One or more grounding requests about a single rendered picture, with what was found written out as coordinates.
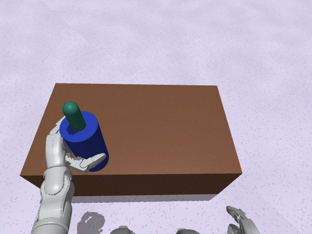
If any bottle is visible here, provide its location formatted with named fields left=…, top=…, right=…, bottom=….
left=59, top=101, right=109, bottom=172

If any left robot arm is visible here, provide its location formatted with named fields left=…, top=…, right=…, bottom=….
left=31, top=166, right=75, bottom=234

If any right robot hand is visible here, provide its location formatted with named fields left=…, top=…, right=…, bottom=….
left=226, top=206, right=260, bottom=234

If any left robot hand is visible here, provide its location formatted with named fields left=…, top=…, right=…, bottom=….
left=45, top=116, right=106, bottom=175

